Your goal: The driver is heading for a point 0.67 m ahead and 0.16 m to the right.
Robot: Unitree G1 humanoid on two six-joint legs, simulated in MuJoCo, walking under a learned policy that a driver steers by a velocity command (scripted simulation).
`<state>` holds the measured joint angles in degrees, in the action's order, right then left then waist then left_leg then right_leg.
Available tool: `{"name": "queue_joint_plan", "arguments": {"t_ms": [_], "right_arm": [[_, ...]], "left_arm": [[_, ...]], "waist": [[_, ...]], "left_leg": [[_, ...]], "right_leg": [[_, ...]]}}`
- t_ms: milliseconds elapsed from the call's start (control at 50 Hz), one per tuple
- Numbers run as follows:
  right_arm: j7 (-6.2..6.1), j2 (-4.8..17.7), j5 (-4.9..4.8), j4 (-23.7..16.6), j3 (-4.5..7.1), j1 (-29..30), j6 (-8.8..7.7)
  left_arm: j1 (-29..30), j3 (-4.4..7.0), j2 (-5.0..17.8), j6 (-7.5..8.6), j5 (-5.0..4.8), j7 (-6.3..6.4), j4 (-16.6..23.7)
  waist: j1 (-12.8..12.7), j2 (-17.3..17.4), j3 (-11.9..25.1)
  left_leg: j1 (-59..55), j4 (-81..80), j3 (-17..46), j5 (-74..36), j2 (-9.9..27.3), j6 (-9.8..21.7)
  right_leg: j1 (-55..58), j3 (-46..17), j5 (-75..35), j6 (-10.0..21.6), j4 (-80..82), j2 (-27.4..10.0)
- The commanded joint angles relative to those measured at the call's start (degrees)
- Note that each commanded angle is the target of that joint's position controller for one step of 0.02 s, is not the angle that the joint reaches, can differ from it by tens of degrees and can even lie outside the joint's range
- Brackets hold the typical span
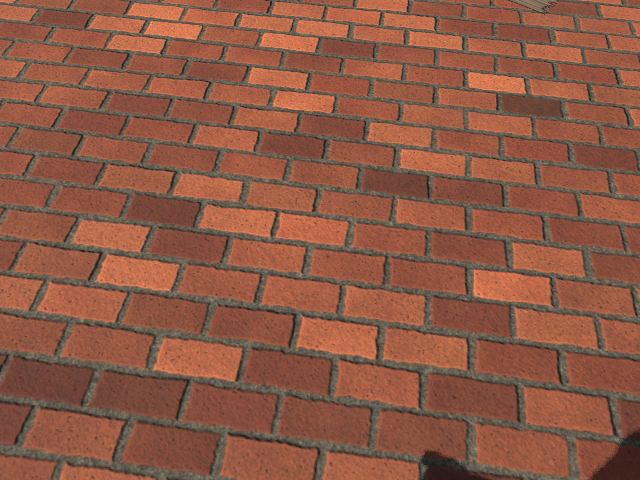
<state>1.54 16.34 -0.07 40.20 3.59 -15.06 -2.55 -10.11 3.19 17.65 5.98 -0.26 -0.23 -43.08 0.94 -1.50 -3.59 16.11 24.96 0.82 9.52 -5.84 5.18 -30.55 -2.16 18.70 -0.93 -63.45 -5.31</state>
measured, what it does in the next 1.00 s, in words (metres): walks ahead, turning right: right foot, then left foot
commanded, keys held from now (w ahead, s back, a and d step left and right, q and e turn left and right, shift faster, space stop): w+e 0.76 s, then no key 0.24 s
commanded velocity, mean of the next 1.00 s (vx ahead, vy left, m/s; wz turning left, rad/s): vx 0.45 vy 0.00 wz -0.34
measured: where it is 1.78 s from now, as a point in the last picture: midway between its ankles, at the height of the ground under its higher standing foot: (379, 403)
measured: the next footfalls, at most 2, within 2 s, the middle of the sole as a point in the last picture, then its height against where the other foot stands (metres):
right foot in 0.36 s outside the picture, level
left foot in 0.82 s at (332, 369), level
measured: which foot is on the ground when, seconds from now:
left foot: down 0.00-0.38, up 0.40-0.80, down 0.82-1.00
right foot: up 0.00-0.34, down 0.36-0.82, up 0.84-1.00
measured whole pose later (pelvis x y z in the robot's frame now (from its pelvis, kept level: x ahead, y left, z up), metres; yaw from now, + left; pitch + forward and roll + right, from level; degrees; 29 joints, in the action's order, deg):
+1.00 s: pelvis +0.56 -0.08 +0.00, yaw -26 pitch +1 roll +0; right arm 1.4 14.4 1.3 41.2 1.8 -9.0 -4.6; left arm -15.2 3.4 17.9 -0.7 -0.4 1.5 -40.4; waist -0.1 -2.1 -2.4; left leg 19.6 26.6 0.0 8.2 -1.2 0.4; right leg -25.8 -5.3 28.0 -2.8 -61.8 1.6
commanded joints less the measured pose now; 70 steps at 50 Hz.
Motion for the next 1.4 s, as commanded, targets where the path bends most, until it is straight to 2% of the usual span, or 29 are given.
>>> {"name": "queue_joint_plan", "arguments": {"t_ms": [20, 140, 260, 320, 360, 380, 400, 420, 440, 460, 480, 560, 660, 760, 800, 820, 840, 860, 880, 900, 920, 980, 1040, 1100, 1160, 1200, 1220, 1260, 1400], "right_arm": [[-0.68, 6.96, 0.13, -3.37, 1.51, 1.53, -2.03], [-1.40, 8.44, 0.39, 0.21, 1.36, -1.63, -2.70], [-1.54, 9.13, 0.09, 4.19, 1.82, -4.88, -1.53], [-2.42, 10.50, -0.08, 4.08, 2.23, -3.63, -0.35], [-3.36, 11.09, -0.09, 3.29, 2.12, -2.03, 0.61], [-3.87, 9.29, 0.97, 1.81, 1.16, -2.91, 0.15], [-2.61, 2.36, 1.55, 0.43, -1.07, -8.02, -1.44], [-1.36, 7.86, 0.18, 0.52, -0.13, -4.95, -3.69], [-0.64, 9.25, -2.00, -1.72, 0.13, 0.99, -4.94], [-0.67, 8.20, -1.55, -2.76, -0.27, 3.78, -5.59], [-1.11, 8.48, 0.12, -2.91, 0.16, 5.10, -5.51], [-1.42, 6.51, 0.90, -2.88, 0.00, 1.97, -3.48], [-1.32, 3.89, 0.80, -5.08, -1.19, 11.90, -3.45], [-0.68, 6.82, -0.37, -6.15, 0.20, 14.56, -4.39], [-0.76, 7.92, 0.46, -4.76, 1.10, 9.68, -4.89], [-1.02, 9.22, 1.58, -4.33, 1.63, 5.86, -5.26], [-1.28, 12.70, 2.80, -4.38, 2.31, -0.29, -5.35], [-0.86, 15.10, 2.34, -1.99, 3.24, -3.59, -4.05], [-0.49, 10.31, 0.45, -2.83, 2.22, -3.08, -3.51], [-0.54, 7.34, 0.35, -3.44, 1.25, -0.51, -3.09], [-0.40, 5.58, 0.88, -3.51, 0.35, 2.59, -2.68], [-0.08, 3.83, 1.64, -1.79, -0.58, 7.57, -2.46], [-0.45, 6.08, 1.14, -0.27, 0.05, 8.80, -1.92], [-0.69, 7.15, 0.34, 1.27, 0.19, 8.13, -1.10], [-0.52, 5.82, -0.31, 2.55, -0.65, 8.76, -0.43], [-0.21, 3.31, 1.30, 3.75, -1.72, 4.99, -0.63], [-0.19, 2.20, 1.34, 4.60, -1.92, 0.61, -0.55], [-0.74, 4.41, 1.24, 4.87, -1.60, 5.19, 0.21], [-1.51, 4.47, 0.66, 7.01, -1.55, 5.07, 0.93]], "left_arm": [[-3.16, 1.30, 4.78, -1.03, 0.44, 0.13, 1.62], [5.80, 0.12, 2.56, -0.86, -0.68, -0.97, 3.42], [11.55, -0.23, 2.39, -0.68, -1.10, -3.04, 6.61], [8.46, 0.41, 3.72, -0.81, -0.61, -3.77, 7.17], [-4.41, 2.88, 8.19, -1.17, -0.51, -3.13, 4.67], [-13.59, 4.24, 12.72, -1.66, -0.42, -2.28, 3.49], [-13.81, 4.75, 15.00, -1.59, -1.38, -2.12, 4.05], [-14.64, 3.28, 9.91, -1.81, -1.53, -1.97, 3.84], [-12.76, 2.78, 8.13, -1.93, -0.86, -1.54, 4.41], [-9.57, 2.67, 7.97, -1.87, -0.44, -1.44, 4.88], [-6.75, 2.25, 6.64, -1.82, -0.33, -1.22, 5.52], [-3.46, 2.26, 7.08, -2.06, -0.26, -0.33, 6.89], [-6.76, 3.16, 9.35, -2.90, -0.97, 0.87, 5.60], [-9.99, 3.17, 8.57, -3.81, -1.39, 1.17, 4.24], [-8.60, 2.94, 7.34, -4.33, -0.87, 1.34, 4.42], [-8.62, 2.20, 5.07, -4.31, -0.55, 1.35, 4.88], [-10.89, 1.01, 1.96, -4.09, 0.73, 1.45, 6.11], [-20.04, 0.28, 0.60, -3.78, -0.67, 1.34, 5.93], [-19.69, 1.33, 6.19, -4.05, -0.95, 1.58, 4.14], [-13.19, 2.03, 8.39, -4.67, -0.95, 1.73, 4.85], [-9.34, 2.03, 7.97, -5.37, -0.48, 2.03, 5.41], [-8.85, 1.17, 3.49, -6.62, -0.11, 1.93, 5.84], [-8.32, 0.25, 1.29, -6.72, 0.43, 1.96, 5.51], [-6.31, 0.47, 2.42, -7.27, 0.30, 1.78, 5.34], [-4.12, 0.68, 2.58, -7.74, 1.08, 1.57, 5.52], [-1.78, 1.13, 6.32, -7.75, 1.84, 2.14, 7.50], [0.47, 1.42, 7.47, -7.96, 1.31, 2.23, 6.89], [1.68, 0.46, 2.67, -7.55, 1.50, 1.47, 7.12], [0.35, 0.50, 2.98, -6.09, 0.95, 1.50, 5.59]], "waist": [[-1.47, 3.64, 5.27], [2.68, 4.13, 1.28], [4.69, 3.20, -1.62], [2.02, 5.77, 2.43], [-5.41, 5.91, 10.70], [-8.67, -0.15, 17.66], [-4.49, -15.27, 24.16], [-7.60, -7.88, 25.88], [-8.21, -5.06, 18.11], [-6.06, 1.71, 11.62], [-4.24, 3.97, 8.35], [0.03, -0.07, 4.95], [-3.95, -1.98, 3.67], [-4.02, -4.14, 4.43], [-1.07, -5.37, 5.28], [0.78, -4.41, 9.05], [1.86, 3.80, 17.46], [-0.96, 21.80, 23.88], [0.37, 13.77, 21.33], [1.88, 8.48, 15.18], [1.34, 4.77, 11.63], [-2.58, 8.21, 7.51], [-2.87, 9.75, 10.68], [-1.93, 8.80, 12.15], [-2.87, 7.54, 9.02], [-0.60, 1.17, 8.26], [2.78, -5.67, 8.21], [-0.35, -3.18, 4.51], [-0.48, -0.97, 6.29]], "left_leg": [[-5.61, -13.77, 13.15, -17.41, 15.96, 10.89], [-7.50, -17.72, 3.78, -11.92, 14.36, 6.25], [-21.35, -14.46, 0.66, -17.50, 19.34, 5.31], [-25.39, -5.29, -2.06, -43.34, 19.34, 3.18], [-20.62, 13.14, -5.39, -55.32, 16.69, 0.36], [-6.42, 30.90, -6.52, -37.30, 14.40, -1.91], [18.92, 53.09, -3.01, 15.74, 0.11, -6.74], [26.26, 57.38, 7.25, 20.33, 2.92, -5.48], [29.27, 55.77, 7.00, 16.81, 5.88, -4.56], [28.65, 49.72, 6.02, 13.45, 8.19, -4.23], [26.05, 44.00, 5.43, 11.50, 9.89, -4.70], [18.77, 32.65, 3.36, 9.94, 10.88, -8.15], [11.01, 11.70, 1.66, -11.47, 7.07, -10.07], [7.71, 3.64, 4.66, -9.84, 5.77, -8.09], [2.48, 0.16, 2.95, -9.54, 5.65, -5.52], [-5.23, -0.66, 4.09, -13.86, 8.54, -3.31], [-20.06, 2.94, 13.94, -27.04, 19.20, 1.20], [-33.41, 0.49, 35.84, -27.42, 30.73, 12.03], [-30.28, -1.70, 38.28, -17.94, 30.01, 11.10], [-24.31, -1.95, 29.66, -18.25, 27.26, 8.89], [-18.06, -2.43, 22.95, -22.72, 24.26, 7.58], [-5.03, -5.19, 11.55, -32.89, 18.27, 6.32], [-3.45, -5.41, 7.68, -39.98, 17.77, 7.42], [-4.11, -5.62, 7.35, -32.42, 18.34, 7.43], [-0.03, -5.25, 6.89, -11.26, 15.73, 3.94], [4.25, -2.36, 4.64, 5.25, 10.88, -1.89], [2.60, -2.62, 0.91, 9.58, 7.26, -3.85], [0.18, -1.24, 0.03, 5.87, 6.89, -5.16], [-3.32, 0.86, 0.69, -4.91, 8.07, -4.91]], "right_leg": [[-4.57, -0.54, -6.58, -1.13, 4.63, -2.86], [-4.93, 0.93, -28.38, -0.13, 23.87, -1.17], [-11.09, 0.74, -22.39, 2.84, 31.38, 1.52], [-4.93, 5.38, -13.20, 5.57, 31.72, 5.63], [13.97, 6.98, -14.19, 8.90, 34.03, 9.36], [32.59, -7.28, -17.53, 13.26, 33.47, -0.18], [52.62, -39.56, -9.19, 25.76, 39.61, -13.76], [55.35, -42.73, -1.72, 23.97, 44.18, -13.27], [49.60, -34.07, -2.12, 21.00, 44.89, -11.29], [40.34, -28.50, -7.26, 19.34, 46.08, -9.09], [33.43, -24.86, -12.94, 18.63, 47.27, -7.46], [19.26, -17.91, -23.41, 19.04, 50.62, -3.84], [12.10, -12.33, -18.03, 14.32, 50.10, 1.20], [19.19, -20.09, -10.97, 11.72, 43.60, -1.35], [21.28, -19.92, -18.29, 9.29, 36.74, -0.13], [20.42, -17.25, -21.93, 6.88, 29.11, 2.97], [12.86, -13.04, -8.35, 4.02, 13.55, 7.22], [-3.19, -7.58, 19.95, 0.45, -3.15, 13.31], [-7.31, -10.04, 18.56, -0.57, -9.61, 9.50], [-8.65, -9.02, 14.62, -1.22, -11.59, 8.22], [-7.39, -7.34, 12.31, -1.79, -9.70, 6.70], [2.55, -4.44, 8.32, -2.50, 4.11, 3.58], [10.87, -1.57, 2.09, -3.19, 17.28, 3.60], [16.12, -0.69, -5.27, -2.46, 25.33, 3.96], [23.16, 0.06, -13.45, 0.05, 37.41, 4.55], [28.38, -7.53, -24.94, 3.37, 39.46, -2.76], [24.90, -8.03, -17.09, 5.63, 38.24, -3.29], [18.89, -6.09, -8.63, 4.06, 39.06, 0.52], [21.12, -4.75, -23.53, 3.10, 35.16, 1.60]]}}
